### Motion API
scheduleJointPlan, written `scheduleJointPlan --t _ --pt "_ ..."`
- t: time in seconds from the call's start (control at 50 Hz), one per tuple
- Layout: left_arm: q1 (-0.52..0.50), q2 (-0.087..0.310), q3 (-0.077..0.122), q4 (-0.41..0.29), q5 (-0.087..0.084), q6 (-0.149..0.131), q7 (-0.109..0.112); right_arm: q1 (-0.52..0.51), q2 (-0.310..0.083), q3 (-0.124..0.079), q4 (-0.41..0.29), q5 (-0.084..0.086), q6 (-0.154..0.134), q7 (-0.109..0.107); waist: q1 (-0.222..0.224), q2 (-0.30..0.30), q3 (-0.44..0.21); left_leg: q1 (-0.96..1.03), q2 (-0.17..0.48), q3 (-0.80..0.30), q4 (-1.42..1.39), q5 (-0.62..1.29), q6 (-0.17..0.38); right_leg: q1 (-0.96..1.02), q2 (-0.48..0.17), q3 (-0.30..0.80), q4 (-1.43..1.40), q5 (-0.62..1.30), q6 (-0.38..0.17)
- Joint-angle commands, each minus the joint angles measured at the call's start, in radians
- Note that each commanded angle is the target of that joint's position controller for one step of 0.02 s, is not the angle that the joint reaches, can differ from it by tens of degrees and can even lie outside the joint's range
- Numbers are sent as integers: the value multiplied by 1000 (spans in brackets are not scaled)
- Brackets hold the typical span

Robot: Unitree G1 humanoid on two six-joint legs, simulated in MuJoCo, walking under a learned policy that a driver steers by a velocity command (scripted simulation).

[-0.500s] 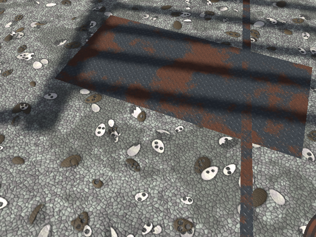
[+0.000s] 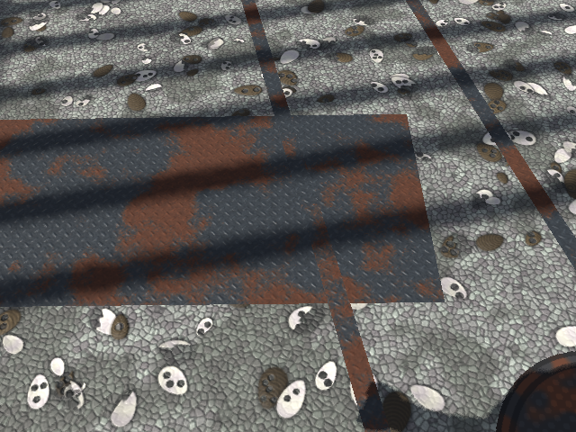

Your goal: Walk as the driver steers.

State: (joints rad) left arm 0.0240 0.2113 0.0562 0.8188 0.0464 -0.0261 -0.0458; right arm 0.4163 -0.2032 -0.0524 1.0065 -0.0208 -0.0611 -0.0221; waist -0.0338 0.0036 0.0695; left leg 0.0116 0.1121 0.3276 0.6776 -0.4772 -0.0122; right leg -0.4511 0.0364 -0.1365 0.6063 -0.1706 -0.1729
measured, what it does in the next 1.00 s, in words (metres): walks ahead, turning right: left foot, then right foot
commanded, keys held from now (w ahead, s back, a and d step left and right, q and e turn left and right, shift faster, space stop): w+e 0.14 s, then e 0.20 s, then no key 0.66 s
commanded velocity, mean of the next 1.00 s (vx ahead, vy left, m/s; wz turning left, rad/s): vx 0.19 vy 0.00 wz -0.33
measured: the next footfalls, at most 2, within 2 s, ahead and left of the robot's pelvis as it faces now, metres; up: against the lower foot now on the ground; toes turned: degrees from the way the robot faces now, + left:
left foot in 0.50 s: +0.41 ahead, +0.04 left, +0.00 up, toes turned -18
right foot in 0.88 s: +0.26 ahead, -0.13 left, +0.00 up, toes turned -16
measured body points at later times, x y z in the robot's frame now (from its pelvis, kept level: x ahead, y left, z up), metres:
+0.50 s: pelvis +0.23 -0.01 +0.01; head +0.27 -0.02 +0.46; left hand +0.30 +0.27 -0.12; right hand +0.35 -0.29 -0.10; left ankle +0.37 +0.05 -0.71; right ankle +0.10 -0.05 -0.71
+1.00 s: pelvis +0.28 -0.02 +0.03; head +0.27 -0.03 +0.48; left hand +0.40 +0.20 -0.11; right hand +0.26 -0.28 -0.12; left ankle +0.37 +0.05 -0.72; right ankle +0.22 -0.12 -0.72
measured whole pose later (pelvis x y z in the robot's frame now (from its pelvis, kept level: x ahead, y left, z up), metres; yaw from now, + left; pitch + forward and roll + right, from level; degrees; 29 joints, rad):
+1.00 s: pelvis +0.28 -0.02 +0.03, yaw -19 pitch -1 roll +0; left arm 0.28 0.21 0.00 0.99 0.01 0.00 0.03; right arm 0.23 -0.23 -0.01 0.92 -0.01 0.01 0.00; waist -0.02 0.03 0.01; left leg -0.26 -0.02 0.03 0.38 -0.09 0.04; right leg -0.14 0.04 0.04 0.42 -0.25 -0.02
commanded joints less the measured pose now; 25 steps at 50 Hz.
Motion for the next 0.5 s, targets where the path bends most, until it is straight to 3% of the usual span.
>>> scheduleJointPlan --t 0.02,0.04,0.06,0.08,0.12,0.14,0.2,0.24,0.34,0.4,0.46,0.48,0.5 --pt "379 312 92 29 -18 6 30 -62 -132 -28 -177 9 -20 23 147 -165 -343 -701 -127 -256 779 -82 0 760 -395 915 -328 -150 -268" --pt "348 284 84 44 -27 14 38 -175 -147 -29 -201 8 -30 27 144 -51 -199 -803 -55 -338 758 31 12 682 -363 738 -347 -82 -227" --pt "298 232 71 44 -36 10 43 -171 -133 -22 -201 15 -43 27 104 -16 -105 -769 -18 -336 668 131 18 543 -331 612 -354 36 -188" --pt "244 191 61 36 -37 2 46 -148 -128 -23 -181 7 -42 23 55 29 -63 -698 11 -342 581 167 16 440 -269 516 -362 154 -140" --pt "208 150 45 27 -49 -17 50 -106 -119 -22 -172 -27 -5 25 5 7 -77 -584 27 -350 500 180 -8 340 -196 411 -371 295 -112" --pt "226 152 44 29 -53 -29 48 -110 -113 -22 -179 -31 11 30 0 2 -86 -574 22 -343 481 180 -20 329 -179 397 -371 347 -114" --pt "283 193 50 37 -50 -39 47 -169 -103 -18 -208 -23 34 29 6 -10 -66 -600 0 -317 394 237 -50 299 -149 341 -333 656 -90" --pt "326 197 49 38 -48 -31 49 -229 -109 -15 -234 -19 39 26 28 -39 -70 -628 -19 -310 337 282 -55 317 -133 330 -298 767 -57" --pt "400 197 46 31 -44 -3 62 -375 -123 -1 -295 -4 41 22 89 -81 -82 -671 -69 -324 159 372 -35 424 -128 385 -231 796 -10" --pt "415 186 41 30 -34 6 72 -400 -129 8 -303 0 31 20 107 -89 -82 -636 -101 -320 41 384 -8 483 -134 394 -182 825 5" --pt "357 193 40 12 -26 4 79 -280 -162 2 -265 0 14 11 53 -102 -97 -420 -139 -326 -105 351 46 440 -128 415 -82 879 47" --pt "332 204 41 8 -35 -2 77 -208 -173 -3 -242 -2 5 5 12 -90 -112 -315 -146 -319 -198 420 66 423 -110 416 -7 871 65" --pt "304 199 36 -5 -48 -12 72 -119 -187 -7 -222 -8 -12 -3 -40 -45 -152 -148 -79 -368 -285 661 94 355 -64 400 128 736 87"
